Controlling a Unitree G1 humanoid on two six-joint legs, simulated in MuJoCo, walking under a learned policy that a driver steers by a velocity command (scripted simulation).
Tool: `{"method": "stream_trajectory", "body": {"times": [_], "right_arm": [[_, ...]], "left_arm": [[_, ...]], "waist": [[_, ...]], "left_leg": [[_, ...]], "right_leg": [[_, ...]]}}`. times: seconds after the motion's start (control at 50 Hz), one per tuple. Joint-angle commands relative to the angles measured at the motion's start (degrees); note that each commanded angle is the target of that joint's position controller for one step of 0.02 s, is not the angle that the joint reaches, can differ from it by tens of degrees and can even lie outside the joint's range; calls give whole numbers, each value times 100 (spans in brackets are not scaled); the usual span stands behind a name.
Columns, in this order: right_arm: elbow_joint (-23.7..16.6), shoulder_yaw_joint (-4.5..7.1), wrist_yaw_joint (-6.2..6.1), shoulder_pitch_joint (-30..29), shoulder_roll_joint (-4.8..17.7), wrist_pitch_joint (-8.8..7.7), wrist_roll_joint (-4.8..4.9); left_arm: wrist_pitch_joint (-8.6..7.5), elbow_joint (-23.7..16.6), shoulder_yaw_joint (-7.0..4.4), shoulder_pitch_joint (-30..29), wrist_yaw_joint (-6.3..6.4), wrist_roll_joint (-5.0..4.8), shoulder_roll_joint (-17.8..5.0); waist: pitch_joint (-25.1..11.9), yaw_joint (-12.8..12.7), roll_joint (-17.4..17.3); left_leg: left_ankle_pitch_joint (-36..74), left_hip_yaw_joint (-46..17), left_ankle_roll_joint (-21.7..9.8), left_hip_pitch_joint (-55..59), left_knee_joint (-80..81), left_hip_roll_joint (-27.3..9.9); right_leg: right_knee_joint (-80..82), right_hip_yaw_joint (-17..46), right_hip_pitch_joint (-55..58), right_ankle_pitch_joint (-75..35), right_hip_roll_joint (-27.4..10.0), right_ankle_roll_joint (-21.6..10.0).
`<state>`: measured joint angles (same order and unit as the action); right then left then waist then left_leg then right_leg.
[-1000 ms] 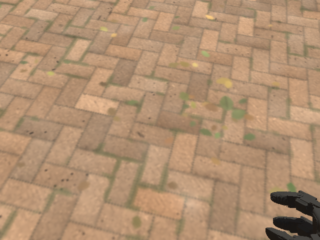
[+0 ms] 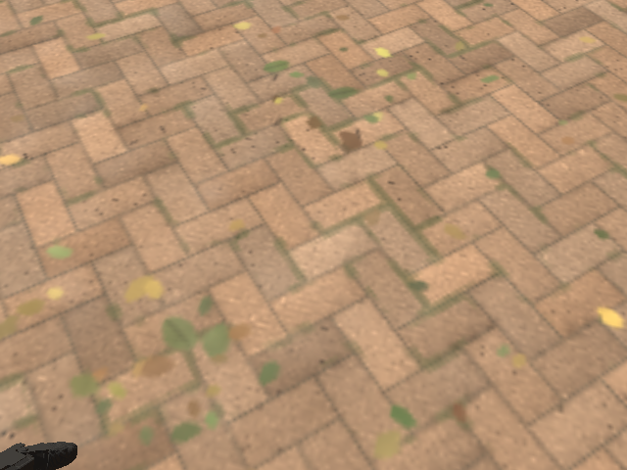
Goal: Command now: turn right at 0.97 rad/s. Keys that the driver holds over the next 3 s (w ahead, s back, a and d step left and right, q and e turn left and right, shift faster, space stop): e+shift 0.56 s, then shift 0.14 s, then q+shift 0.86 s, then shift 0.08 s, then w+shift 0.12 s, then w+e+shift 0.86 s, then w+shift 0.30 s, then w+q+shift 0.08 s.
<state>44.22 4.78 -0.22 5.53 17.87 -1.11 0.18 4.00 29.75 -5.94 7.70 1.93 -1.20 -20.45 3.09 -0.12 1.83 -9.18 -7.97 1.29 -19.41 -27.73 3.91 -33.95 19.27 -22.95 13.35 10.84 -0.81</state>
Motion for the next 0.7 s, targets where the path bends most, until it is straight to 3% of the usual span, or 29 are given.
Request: {"method": "stream_trajectory", "body": {"times": [0.02,0.04,0.06,0.08,0.1,0.14,0.22,0.32,0.38,0.42,0.44,0.46,0.48,0.5,0.52,0.54,0.56,0.58,0.6,0.64,0.7], "right_arm": [[-447,276,-44,-66,1130,-41,-312],[-614,207,-91,-363,822,-57,-279],[-699,140,-159,-571,564,-26,-186],[-742,107,-229,-600,499,14,-104],[-742,84,-284,-545,508,46,-68],[-707,72,-338,-249,579,94,-127],[-634,143,-303,255,809,170,-175],[-668,253,-138,38,1028,174,-113],[-627,313,-6,3,1078,114,26],[-597,330,45,-67,1030,93,139],[-518,305,63,30,870,96,192],[-449,248,96,294,626,85,105],[-841,115,96,133,275,58,-221],[-1023,144,16,-381,476,39,-236],[-1072,194,-37,-636,684,45,-81],[-1060,200,-88,-618,655,25,-35],[-970,224,-143,-490,736,26,-90],[-877,244,-150,-280,795,40,-127],[-782,231,-124,-121,762,47,-129],[-681,163,-93,39,581,67,-74],[-722,52,-62,-96,393,108,-40]], "left_arm": [[-122,-494,-155,447,-81,8,-607],[-160,-379,-255,494,-118,28,-1005],[-137,-216,-289,532,-127,4,-1064],[-89,-104,-259,599,-110,23,-910],[-59,-100,-204,650,-130,16,-757],[-63,-233,-104,379,-157,-66,-562],[-82,-437,-8,-57,-163,-62,-395],[-35,-403,32,-6,-233,-14,-267],[81,-371,-28,37,-285,-29,-324],[149,-295,-104,247,-330,-44,-352],[154,-162,-184,572,-294,-33,-437],[126,-10,-377,1094,-201,-32,-919],[66,-130,-522,1159,-112,-22,-1755],[-175,-300,-441,990,-212,243,-1534],[-323,-207,-361,847,-255,234,-1289],[-379,-127,-323,612,-202,102,-1147],[-356,-157,-247,332,-146,-9,-943],[-311,-232,-169,1,-79,-12,-822],[-287,-289,-122,-106,-30,52,-758],[-279,-219,-75,-38,16,113,-701],[-259,-86,-52,89,32,113,-743]], "waist": [[-800,-331,-1753],[-651,-363,-1432],[-516,-332,-1058],[-476,-290,-844],[-406,-219,-782],[-347,-10,-803],[-571,365,-1017],[-703,282,-1075],[-740,186,-1146],[-811,-35,-1082],[-875,-206,-853],[-903,-361,120],[-794,-82,2034],[-1548,-451,1394],[-1299,-410,904],[-954,-208,731],[-821,-52,499],[-843,125,486],[-979,170,522],[-1136,134,473],[-1074,-23,574]], "left_leg": [[363,-2598,-1454,1069,1398,-2503],[311,-2223,-1533,920,1322,-2509],[45,-1467,-1288,825,1204,-2069],[-20,-993,-1103,921,1109,-1744],[262,-692,-1112,973,1089,-1685],[755,-161,-1215,1196,1144,-1619],[1211,193,-1453,1999,1164,-1959],[1470,1022,-1341,1699,1099,-2143],[1685,1331,-1156,1650,821,-2310],[1625,1559,-861,1599,337,-2349],[1305,1812,-557,1267,-239,-2173],[218,2143,-109,157,-1504,-1698],[-2966,2154,441,-2080,-3336,-822],[-3068,743,455,-2394,-4230,-562],[-2553,487,317,-2472,-4407,-636],[-1975,376,196,-2540,-4184,-678],[-1600,304,174,-2479,-3966,-732],[-1283,346,212,-2156,-3849,-689],[-1062,438,268,-1821,-3822,-590],[-851,523,368,-1490,-3360,-501],[-782,542,414,-1138,-2541,-461]], "right_leg": [[-2175,-577,-1171,2205,-160,106],[-2913,-748,-1271,1798,-618,265],[-3176,-866,-1260,1347,-766,342],[-3532,-979,-1362,1016,-813,420],[-3853,-1115,-1510,856,-881,492],[-3714,-1529,-1714,643,-1124,597],[-2900,-1758,-1846,690,-1532,799],[-1685,-2151,-815,619,-1640,648],[-895,-2376,-213,637,-1544,406],[12,-2492,377,309,-1416,131],[617,-2460,1031,-176,-1248,-87],[1117,-1623,2203,-1804,-1526,-456],[820,688,3175,-4426,-2899,-1347],[1120,1388,2751,-3695,-3324,-2101],[1308,862,2585,-2950,-3017,-1888],[1357,515,2320,-2367,-2667,-1554],[1315,317,2121,-2196,-2489,-1329],[1259,23,1804,-2489,-2380,-1231],[1215,-138,1615,-2769,-2294,-1209],[1108,-315,1563,-2970,-2182,-1191],[997,-279,1447,-2649,-2114,-1160]]}}
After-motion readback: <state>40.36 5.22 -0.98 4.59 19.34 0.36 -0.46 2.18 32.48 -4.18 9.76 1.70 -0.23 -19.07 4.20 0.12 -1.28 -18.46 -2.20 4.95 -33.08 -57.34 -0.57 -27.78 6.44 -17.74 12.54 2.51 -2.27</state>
